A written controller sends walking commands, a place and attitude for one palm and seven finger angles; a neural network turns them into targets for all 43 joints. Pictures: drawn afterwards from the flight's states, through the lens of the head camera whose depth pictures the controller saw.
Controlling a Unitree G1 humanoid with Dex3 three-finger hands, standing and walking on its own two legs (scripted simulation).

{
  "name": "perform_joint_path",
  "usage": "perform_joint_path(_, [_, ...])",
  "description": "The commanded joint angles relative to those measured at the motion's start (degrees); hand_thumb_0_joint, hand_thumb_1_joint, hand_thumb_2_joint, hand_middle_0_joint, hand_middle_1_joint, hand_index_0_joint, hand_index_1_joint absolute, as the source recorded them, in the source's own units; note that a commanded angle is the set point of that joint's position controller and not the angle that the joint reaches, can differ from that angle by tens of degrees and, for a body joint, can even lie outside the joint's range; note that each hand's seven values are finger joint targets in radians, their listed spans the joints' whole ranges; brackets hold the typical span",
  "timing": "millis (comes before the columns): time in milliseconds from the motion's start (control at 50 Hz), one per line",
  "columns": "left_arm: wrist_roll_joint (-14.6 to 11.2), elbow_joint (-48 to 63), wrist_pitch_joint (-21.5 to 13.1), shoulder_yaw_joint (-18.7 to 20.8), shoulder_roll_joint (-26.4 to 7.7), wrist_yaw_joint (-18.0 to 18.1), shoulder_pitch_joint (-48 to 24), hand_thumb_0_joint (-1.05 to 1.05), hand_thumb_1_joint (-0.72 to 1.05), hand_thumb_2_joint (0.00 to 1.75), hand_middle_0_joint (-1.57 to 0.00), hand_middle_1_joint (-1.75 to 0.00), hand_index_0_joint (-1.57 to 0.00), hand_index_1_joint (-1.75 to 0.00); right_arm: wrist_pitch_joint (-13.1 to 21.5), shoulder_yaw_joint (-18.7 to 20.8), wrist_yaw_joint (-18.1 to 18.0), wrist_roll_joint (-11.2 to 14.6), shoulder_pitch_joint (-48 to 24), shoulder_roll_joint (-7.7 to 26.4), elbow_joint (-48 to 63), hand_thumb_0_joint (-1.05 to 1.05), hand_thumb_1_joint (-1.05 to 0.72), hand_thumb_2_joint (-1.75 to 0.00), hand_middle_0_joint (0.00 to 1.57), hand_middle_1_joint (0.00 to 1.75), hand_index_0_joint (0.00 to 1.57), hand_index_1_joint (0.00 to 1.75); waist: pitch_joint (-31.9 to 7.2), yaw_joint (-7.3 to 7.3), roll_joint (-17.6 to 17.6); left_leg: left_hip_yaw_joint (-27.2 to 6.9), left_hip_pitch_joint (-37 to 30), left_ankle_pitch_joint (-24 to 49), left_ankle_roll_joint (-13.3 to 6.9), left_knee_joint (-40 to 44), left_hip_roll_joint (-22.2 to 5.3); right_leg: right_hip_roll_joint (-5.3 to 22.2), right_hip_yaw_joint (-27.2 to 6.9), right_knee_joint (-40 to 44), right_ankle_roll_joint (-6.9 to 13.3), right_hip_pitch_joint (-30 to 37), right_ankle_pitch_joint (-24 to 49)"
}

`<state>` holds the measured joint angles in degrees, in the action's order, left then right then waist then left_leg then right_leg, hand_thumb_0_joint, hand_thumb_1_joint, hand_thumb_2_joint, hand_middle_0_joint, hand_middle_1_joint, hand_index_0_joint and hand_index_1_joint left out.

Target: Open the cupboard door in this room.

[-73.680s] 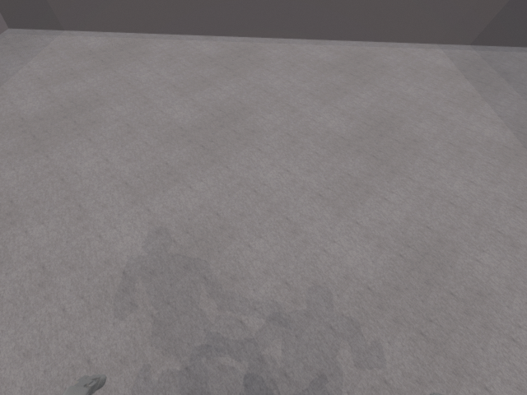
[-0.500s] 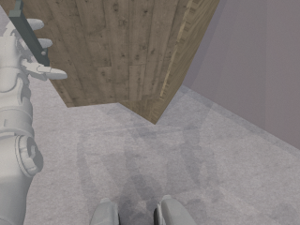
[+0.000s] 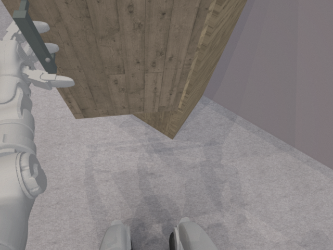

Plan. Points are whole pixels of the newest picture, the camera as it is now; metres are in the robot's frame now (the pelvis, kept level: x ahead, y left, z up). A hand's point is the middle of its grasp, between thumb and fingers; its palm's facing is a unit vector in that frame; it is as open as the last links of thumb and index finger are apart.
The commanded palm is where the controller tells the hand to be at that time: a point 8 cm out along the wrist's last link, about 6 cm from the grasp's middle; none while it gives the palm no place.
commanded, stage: close the thumb around the handle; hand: left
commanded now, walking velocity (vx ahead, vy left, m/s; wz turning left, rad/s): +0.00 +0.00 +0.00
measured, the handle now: (39, 39) +0.58 +0.24 +0.09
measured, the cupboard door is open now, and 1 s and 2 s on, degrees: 42 46 82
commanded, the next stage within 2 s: pull the door open along its arc in 0.56 s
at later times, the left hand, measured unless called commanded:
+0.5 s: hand (48, 59) +0.53 +0.22 +0.09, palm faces +0.06 -1.00 -0.01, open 5.6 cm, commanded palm +0.51 +0.25 +0.08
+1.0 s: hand (49, 69) +0.50 +0.21 +0.09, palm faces +0.05 -1.00 -0.01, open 5.8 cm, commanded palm +0.44 +0.25 +0.08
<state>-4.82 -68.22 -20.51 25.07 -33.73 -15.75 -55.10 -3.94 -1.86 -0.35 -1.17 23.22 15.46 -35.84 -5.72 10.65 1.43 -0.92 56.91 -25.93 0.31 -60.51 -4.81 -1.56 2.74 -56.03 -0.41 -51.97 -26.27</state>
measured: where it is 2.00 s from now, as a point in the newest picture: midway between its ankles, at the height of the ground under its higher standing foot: outside the picture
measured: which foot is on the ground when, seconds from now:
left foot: down 0.00-1.00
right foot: down 0.00-1.00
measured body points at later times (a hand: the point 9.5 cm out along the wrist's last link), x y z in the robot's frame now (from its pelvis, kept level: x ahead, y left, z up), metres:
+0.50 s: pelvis +0.00 +0.00 +0.00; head +0.14 +0.03 +0.42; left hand +0.52 +0.27 +0.09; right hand -0.02 -0.26 -0.10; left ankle +0.02 +0.12 -0.67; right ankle +0.00 -0.13 -0.67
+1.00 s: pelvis +0.01 +0.00 +0.01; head +0.13 +0.02 +0.44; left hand +0.49 +0.27 +0.09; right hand +0.01 -0.26 -0.10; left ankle +0.02 +0.12 -0.67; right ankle +0.00 -0.13 -0.67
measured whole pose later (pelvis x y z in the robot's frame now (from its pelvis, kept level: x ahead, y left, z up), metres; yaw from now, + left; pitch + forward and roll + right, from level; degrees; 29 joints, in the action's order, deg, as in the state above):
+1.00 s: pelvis +0.01 +0.00 +0.01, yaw -1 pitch +21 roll -3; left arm -8.2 -57.1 -19.1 24.8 -28.8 -15.1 -42.7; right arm -5.3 -1.3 0.4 -0.2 24.7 15.0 -33.6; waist -7.2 9.0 1.8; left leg 1.1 52.3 -26.0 0.0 -57.3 -4.9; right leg -1.6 0.7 -53.4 -0.7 -48.4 -26.0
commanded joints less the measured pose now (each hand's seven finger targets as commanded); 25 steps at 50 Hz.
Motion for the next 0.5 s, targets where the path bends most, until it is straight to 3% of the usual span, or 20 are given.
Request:
perform_joint_path(0, [-1.1,11.5,-2.5,1.1,-13.8,0.3,-24.4,0.0,-0.05,0.49,-0.33,-1.25,-0.33,-1.25,0.4,3.6,-0.7,0.2,10.9,10.5,2.3,0.0,-0.9,-0.9,0.2,0.3,0.2,0.3,-27.2,0.71,8.2,-1.4,-25.1,24.0,-2.1,5.1,2.8,-2.4,-0.2,6.3,1.0,8.2,22.0])
perform_joint_path(40, [-0.7,11.2,-2.4,-0.5,-12.6,0.7,-26.5,0.0,0.06,0.54,-0.34,-1.26,-0.34,-1.26,0.6,3.4,-0.7,0.2,10.7,10.3,1.9,0.0,-0.9,-0.9,0.2,0.3,0.2,0.3,-26.0,1.59,8.2,-1.5,-24.7,22.6,-2.0,5.2,2.6,-2.2,-0.2,6.5,0.9,6.8,20.5])
perform_joint_path(60, [-0.7,11.6,-2.7,-0.6,-12.1,1.0,-26.0,0.0,0.12,0.56,-0.34,-1.27,-0.34,-1.27,0.7,3.6,-0.7,0.2,10.8,10.2,2.0,0.0,-0.9,-0.9,0.2,0.3,0.2,0.3,-26.2,1.33,8.2,-1.6,-25.2,22.6,-2.0,5.3,2.7,-2.3,-0.1,6.5,0.9,6.6,20.1])
perform_joint_path(120, [-0.5,11.1,-3.6,0.8,-13.5,1.2,-25.2,0.0,0.28,0.64,-0.36,-1.28,-0.36,-1.28,0.9,3.6,-0.6,0.0,10.7,10.4,2.0,0.0,-0.9,-0.9,0.2,0.3,0.2,0.3,-27.2,0.98,8.4,-1.6,-25.5,22.6,-1.9,5.0,2.6,-2.3,-0.2,6.3,1.0,6.4,19.9])
perform_joint_path(140, [-0.5,9.4,-3.4,0.7,-13.6,1.2,-24.9,0.0,0.34,0.66,-0.36,-1.29,-0.36,-1.29,0.9,3.4,-0.7,0.1,10.7,10.5,1.9,0.0,-0.9,-0.9,0.2,0.3,0.2,0.3,-25.5,1.39,6.3,-1.5,-23.6,21.3,-2.1,5.0,2.6,-2.3,-0.3,6.5,0.9,6.5,19.2])
perform_joint_path(180, [-0.3,9.3,-3.4,0.6,-14.1,0.9,-25.9,0.0,0.45,0.71,-0.37,-1.3,-0.37,-1.3,1.1,3.3,-0.8,0.1,10.7,10.5,2.0,0.0,-0.9,-0.9,0.2,0.3,0.2,0.3,-25.3,1.52,5.8,-1.3,-21.7,19.7,-2.3,5.1,2.8,-2.2,-0.6,6.5,0.8,7.7,18.8])
perform_joint_path(220, [0.0,10.7,-4.0,1.3,-15.4,0.8,-26.4,0.0,0.56,0.76,-0.38,-1.31,-0.38,-1.31,1.1,3.4,-0.9,0.0,10.9,10.5,2.1,0.0,-0.9,-0.9,0.2,0.3,0.2,0.3,-28.2,0.85,8.5,-1.4,-24.0,21.2,-2.1,4.9,2.8,-2.0,-0.7,5.9,1.0,7.4,19.5])
perform_joint_path(240, [-0.1,11.2,-4.1,0.4,-14.2,0.7,-27.3,0.0,0.62,0.78,-0.38,-1.32,-0.38,-1.32,1.2,3.4,-0.9,-0.1,10.9,10.4,2.0,0.0,-0.9,-0.9,0.2,0.3,0.2,0.3,-28.4,1.27,9.4,-1.7,-25.2,22.1,-2.0,4.9,2.6,-2.1,-0.4,5.8,1.0,6.4,19.5])
perform_joint_path(260, [-0.1,11.6,-4.2,1.4,-15.2,0.8,-26.5,0.0,0.68,0.8,-0.38,-1.33,-0.38,-1.33,1.1,3.5,-0.9,-0.1,11.1,10.5,1.9,0.0,-0.9,-0.9,0.2,0.3,0.2,0.3,-29.3,0.55,9.6,-1.9,-26.0,23.2,-1.8,4.9,2.5,-2.1,-0.2,5.7,1.1,6.5,19.7])
perform_joint_path(280, [-0.3,11.6,-4.1,0.0,-13.1,0.6,-26.5,0.0,0.73,0.83,-0.39,-1.33,-0.39,-1.33,1.1,3.5,-0.7,-0.1,10.8,10.3,2.0,0.0,-0.9,-0.9,0.2,0.3,0.2,0.3,-29.1,1.09,9.8,-1.8,-26.5,23.2,-1.8,4.8,2.5,-2.2,-0.2,5.8,1.0,5.9,19.6])
perform_joint_path(320, [-0.4,10.6,-3.9,1.0,-14.2,0.6,-25.8,0.0,0.84,0.88,-0.4,-1.34,-0.4,-1.34,1.1,3.4,-0.8,0.0,10.9,10.5,1.8,0.0,-0.9,-0.9,0.2,0.3,0.2,0.3,-28.5,0.87,9.3,-1.8,-26.0,23.0,-1.8,4.7,2.5,-2.3,-0.1,5.8,1.0,5.7,19.3])
perform_joint_path(340, [-0.4,10.2,-3.5,0.2,-13.7,0.7,-26.7,0.0,0.9,0.9,-0.4,-1.35,-0.4,-1.35,0.9,3.3,-0.9,0.0,11.0,10.5,1.7,0.0,-0.9,-0.9,0.2,0.3,0.2,0.3,-27.2,1.53,8.4,-1.9,-25.1,21.9,-1.9,5.0,2.4,-2.2,0.0,6.0,1.0,5.5,18.7])
perform_joint_path(480, [0.5,9.2,-2.7,-1.0,-12.6,1.8,-29.0,0.0,0.9,0.9,-0.4,-1.35,-0.4,-1.35,1.1,3.4,-0.9,-0.3,11.7,10.6,1.1,0.0,-0.9,-0.9,0.2,0.3,0.2,0.3,-26.6,2.23,9.2,-2.8,-25.9,21.1,-1.8,5.0,2.3,-2.2,0.4,6.1,1.1,2.8,16.2])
